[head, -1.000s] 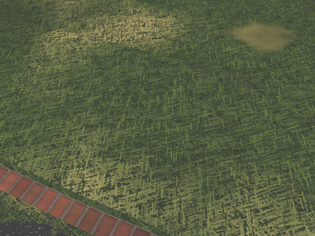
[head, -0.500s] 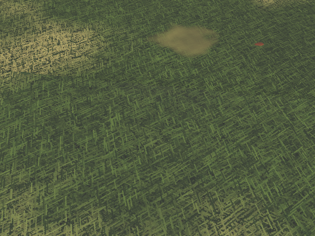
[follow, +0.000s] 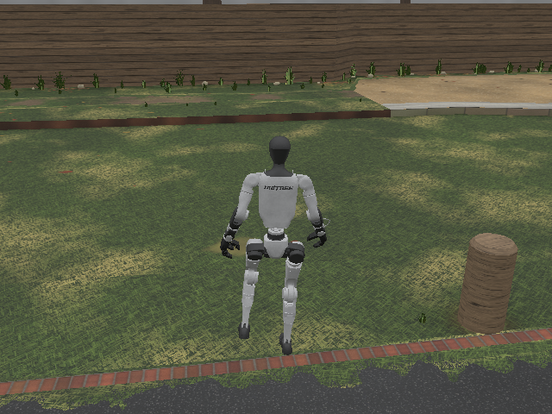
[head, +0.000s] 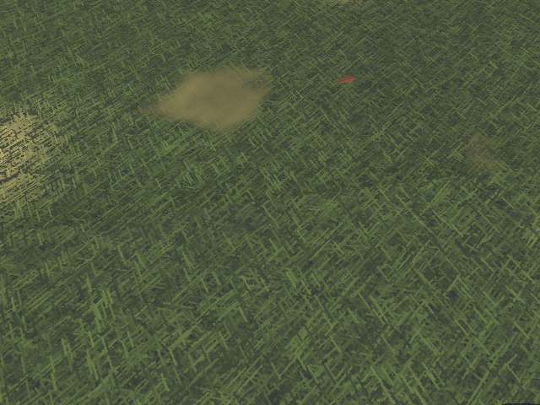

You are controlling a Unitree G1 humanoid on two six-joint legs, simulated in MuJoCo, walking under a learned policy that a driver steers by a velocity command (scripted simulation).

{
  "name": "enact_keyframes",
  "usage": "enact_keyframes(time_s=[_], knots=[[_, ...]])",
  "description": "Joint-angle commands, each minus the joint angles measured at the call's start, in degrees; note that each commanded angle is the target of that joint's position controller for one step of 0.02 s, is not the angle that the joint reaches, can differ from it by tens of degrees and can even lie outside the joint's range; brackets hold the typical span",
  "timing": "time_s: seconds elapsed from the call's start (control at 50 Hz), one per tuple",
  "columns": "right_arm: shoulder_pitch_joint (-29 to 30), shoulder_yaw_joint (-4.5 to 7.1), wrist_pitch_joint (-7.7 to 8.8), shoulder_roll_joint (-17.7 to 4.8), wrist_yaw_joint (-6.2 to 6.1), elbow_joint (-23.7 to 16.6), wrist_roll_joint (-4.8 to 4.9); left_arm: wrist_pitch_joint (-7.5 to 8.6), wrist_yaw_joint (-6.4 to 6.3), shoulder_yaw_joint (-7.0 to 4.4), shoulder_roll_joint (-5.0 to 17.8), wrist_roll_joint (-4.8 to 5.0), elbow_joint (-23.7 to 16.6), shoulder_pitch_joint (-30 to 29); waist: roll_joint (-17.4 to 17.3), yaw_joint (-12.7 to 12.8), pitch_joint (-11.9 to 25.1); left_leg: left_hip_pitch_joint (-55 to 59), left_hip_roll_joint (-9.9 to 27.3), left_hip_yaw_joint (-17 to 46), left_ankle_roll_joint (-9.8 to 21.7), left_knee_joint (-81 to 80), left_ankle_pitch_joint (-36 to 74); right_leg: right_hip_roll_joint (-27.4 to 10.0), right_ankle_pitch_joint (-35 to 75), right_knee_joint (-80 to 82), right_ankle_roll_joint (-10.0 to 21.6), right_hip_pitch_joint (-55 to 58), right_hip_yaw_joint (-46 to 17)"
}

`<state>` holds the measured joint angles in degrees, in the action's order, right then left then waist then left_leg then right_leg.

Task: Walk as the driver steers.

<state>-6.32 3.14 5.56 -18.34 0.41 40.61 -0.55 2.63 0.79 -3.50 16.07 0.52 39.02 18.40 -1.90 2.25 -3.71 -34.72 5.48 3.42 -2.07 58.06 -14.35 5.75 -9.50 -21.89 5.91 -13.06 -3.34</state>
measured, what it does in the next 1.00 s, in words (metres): walks ahead, turning right: left foot, then right foot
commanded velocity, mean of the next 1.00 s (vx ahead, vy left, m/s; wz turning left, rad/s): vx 0.50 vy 0.00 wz -0.58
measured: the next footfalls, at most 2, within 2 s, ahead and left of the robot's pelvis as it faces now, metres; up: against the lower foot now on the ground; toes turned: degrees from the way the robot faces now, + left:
left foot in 0.26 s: +0.35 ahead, +0.13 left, +0.00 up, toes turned -13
right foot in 0.78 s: +0.53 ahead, -0.21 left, +0.00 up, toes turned -31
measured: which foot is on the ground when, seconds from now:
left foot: up 0.00-0.24, down 0.26-0.80, up 0.82-1.00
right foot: down 0.00-0.28, up 0.30-0.76, down 0.78-1.00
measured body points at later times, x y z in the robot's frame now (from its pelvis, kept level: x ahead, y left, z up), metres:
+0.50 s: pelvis +0.29 +0.04 +0.00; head +0.32 +0.03 +0.45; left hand +0.50 +0.27 -0.10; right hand +0.29 -0.25 -0.11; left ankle +0.31 +0.14 -0.74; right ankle +0.27 -0.11 -0.66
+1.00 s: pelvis +0.52 -0.12 +0.00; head +0.54 -0.15 +0.45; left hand +0.76 +0.05 -0.10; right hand +0.51 -0.44 -0.10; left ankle +0.65 +0.01 -0.67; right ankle +0.50 -0.18 -0.74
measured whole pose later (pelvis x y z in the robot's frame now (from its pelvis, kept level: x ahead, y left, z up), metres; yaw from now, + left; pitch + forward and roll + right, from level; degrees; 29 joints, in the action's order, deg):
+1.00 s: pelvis +0.52 -0.12 +0.00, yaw -35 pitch +1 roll +0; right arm -7.9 2.9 5.4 -18.3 0.7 41.1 0.0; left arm 2.7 1.1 -3.4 15.8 0.3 38.9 16.7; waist -2.1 1.5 -3.8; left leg -33.6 6.4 2.7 -1.8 60.5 -15.6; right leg 6.1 -9.5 -22.1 6.0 -13.0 -1.8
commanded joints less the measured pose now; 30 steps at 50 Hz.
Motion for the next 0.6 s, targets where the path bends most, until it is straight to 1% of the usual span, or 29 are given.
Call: enact_keyframes(time_s=[0.02,0.06,0.08,0.1,0.14,0.18,0.2,0.22,0.24,0.26,0.28,0.3,0.32,0.34,0.36,0.38,0.4,0.42,0.44,0.48,0.52,0.56,0.6], knots=[[1.9,0.83,-0.19,-3.4,-0.12,-3.7,-0.38,1.16,-1.35,-2.78,10.2,0.23,-3.7,-1.9,4.2,-1.5,3.7,-1.5,-0.9,-0.3,-2.0,-9.9,9.6,-12.8,12.0,9.4,9.7,1.6,-13.0],[6.1,0.36,0.02,-2.4,0.25,-4.6,-0.09,0.85,-1.71,-2.81,10.3,0.4,-2.8,-0.5,5.6,0.2,2.8,1.3,-2.7,-0.5,-2.3,-18.5,16.5,-11.0,8.4,8.9,7.8,-0.1,-11.6],[8.0,0.21,0.19,-2.2,0.51,-5.1,0.13,0.73,-1.84,-2.88,10.4,0.51,-2.3,0.4,5.8,1.0,2.4,2.8,-3.6,-0.6,-2.2,-21.8,18.7,-10.7,6.8,8.7,7.2,-0.6,-11.7],[9.6,0.16,0.39,-2.2,0.77,-5.6,0.41,0.65,-1.89,-2.98,10.7,0.64,-1.8,1.4,5.8,1.7,2.1,4.1,-4.3,-0.6,-2.0,-23.9,20.1,-11.0,5.5,8.4,6.9,-0.8,-12.5],[11.5,0.42,0.83,-3.1,1.23,-6.4,0.83,0.41,-1.93,-3.0,10.5,0.98,-0.7,3.1,6.2,2.3,1.8,4.9,-4.9,0.4,-1.3,-26.9,20.3,-12.2,3.8,6.2,6.5,1.3,-15.1],[11.5,0.92,1.25,-4.3,1.59,-6.6,0.92,-0.01,-2.16,-2.93,9.9,1.08,0.0,3.7,6.9,1.8,2.0,5.5,-5.2,1.5,-0.1,-29.3,17.3,-13.4,3.4,2.8,5.9,4.9,-18.3],[10.6,1.2,1.47,-4.9,1.65,-6.5,0.98,-0.24,-2.27,-3.03,10.0,1.03,0.1,3.5,7.7,1.2,2.1,6.5,-5.2,1.7,0.6,-29.8,14.7,-13.9,4.4,1.2,5.5,6.2,-19.8],[8.8,1.54,1.69,-5.4,1.59,-6.2,1.03,-0.51,-2.31,-3.14,10.1,0.94,0.1,3.1,8.8,0.3,2.5,8.8,-5.4,1.3,1.4,-30.1,11.8,-14.1,6.2,-0.5,5.0,6.8,-20.8],[4.7,2.1,1.93,-6.0,1.32,-5.2,0.93,-0.75,-2.25,-2.95,9.4,0.89,0.0,2.2,9.3,-1.9,3.9,14.4,-5.9,0.0,2.7,-32.0,11.2,-12.9,9.1,-3.6,4.0,6.4,-20.8],[-1.6,3.01,2.22,-7.7,0.92,-4.0,0.35,-0.73,-2.01,-2.18,7.3,0.58,-0.5,1.7,8.2,-5.1,8.6,25.0,-3.7,1.0,4.9,-32.4,11.6,-9.8,11.7,-11.8,2.2,4.1,-18.5],[-10.6,3.77,2.15,-10.8,0.42,-3.4,-0.36,-0.66,-1.87,-0.9,4.0,-0.57,-1.7,2.5,1.3,-8.2,17.8,41.0,6.3,11.0,8.2,-30.8,9.0,-5.8,1.1,-28.3,-0.1,-3.8,-13.5],[-14.1,4.54,1.36,-13.7,0.93,-1.4,-0.68,-0.2,-1.85,-0.21,1.8,1.71,-3.0,10.7,-19.4,-4.1,23.9,56.7,17.8,38.8,16.8,-37.9,-6.1,0.9,-25.2,-45.6,-3.7,-23.9,-7.9],[-12.3,3.27,1.06,-8.0,1.18,-2.6,0.69,-0.22,-2.06,-1.2,8.0,2.22,-1.2,9.5,-11.6,-5.2,18.8,53.5,17.8,41.1,15.4,-40.6,-18.1,-4.0,-22.8,-52.5,-4.6,-30.2,-9.4],[-9.9,2.51,0.64,-5.0,0.79,-3.0,0.84,-0.46,-1.98,-2.03,10.8,1.81,-1.9,2.9,-5.8,-6.7,11.5,46.4,15.6,31.5,13.1,-41.4,-16.0,-5.8,-17.3,-53.5,-5.1,-31.5,-7.5],[-7.3,2.13,0.27,-4.4,0.62,-3.1,0.28,-0.64,-2.07,-2.07,10.2,1.2,-2.5,-0.2,-1.5,-5.7,7.6,39.4,13.4,24.5,12.0,-42.2,-8.2,-7.7,-13.4,-52.5,-5.5,-29.6,-5.7],[-6.0,1.87,0.1,-3.5,0.48,-2.5,0.01,-0.56,-1.86,-2.2,9.3,0.65,-3.1,-2.2,-1.1,-4.9,4.4,34.4,11.3,19.2,12.0,-43.4,-1.6,-9.3,-10.8,-49.8,-5.6,-28.6,-5.6],[-5.6,1.64,0.31,-3.0,0.26,-2.1,-0.35,-0.72,-1.49,-2.16,8.1,0.98,-3.3,-1.8,-3.1,-3.7,3.8,31.2,9.9,14.9,11.4,-44.7,2.3,-10.8,-9.0,-48.1,-5.4,-26.0,-5.3],[-5.5,1.64,0.58,-2.5,0.19,-1.7,-0.17,-1.01,-1.3,-2.03,6.9,1.31,-3.3,-1.4,-4.2,-3.4,3.6,29.8,8.9,11.8,11.5,-46.1,4.3,-11.4,-8.5,-46.7,-5.5,-24.9,-4.5],[-5.7,1.69,0.82,-2.5,0.18,-1.1,0.13,-1.34,-1.23,-1.86,5.8,1.4,-3.4,-1.6,-4.4,-3.2,3.3,29.2,8.7,9.2,12.0,-47.0,6.6,-11.7,-8.3,-45.6,-5.6,-25.0,-3.7],[-6.3,2.26,1.2,-4.0,0.14,0.0,0.51,-1.72,-1.14,-1.43,4.5,1.0,-4.6,-3.9,-3.2,-3.2,2.2,29.0,9.5,5.5,13.1,-48.6,11.4,-12.5,-6.2,-41.8,-6.1,-27.3,-3.1],[-6.8,2.73,1.05,-5.4,0.03,0.8,0.39,-1.61,-0.83,-1.14,3.9,0.81,-5.3,-5.9,-2.2,-3.6,2.1,30.5,9.8,1.7,13.5,-49.2,15.8,-12.9,-1.6,-36.9,-6.5,-28.8,-2.7],[-6.4,2.88,0.64,-6.2,-0.11,1.3,0.4,-1.18,-0.1,-0.87,3.5,0.93,-5.5,-8.0,-1.7,-4.2,1.7,31.1,8.5,-3.1,12.5,-49.4,18.8,-12.7,4.8,-30.3,-6.4,-27.6,-1.3],[-7.1,2.97,0.22,-7.0,-0.35,1.9,0.64,-0.78,0.72,-0.47,2.8,0.89,-6.2,-11.7,-1.4,-5.6,0.8,31.4,7.8,-7.1,11.5,-49.4,20.1,-12.1,9.6,-23.9,-5.9,-25.5,1.0]])
Keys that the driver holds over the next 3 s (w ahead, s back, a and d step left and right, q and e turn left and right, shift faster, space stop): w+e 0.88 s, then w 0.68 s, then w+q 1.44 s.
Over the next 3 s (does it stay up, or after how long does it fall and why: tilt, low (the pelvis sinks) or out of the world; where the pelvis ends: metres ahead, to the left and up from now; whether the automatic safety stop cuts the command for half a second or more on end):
stays up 1.54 -0.56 -0.16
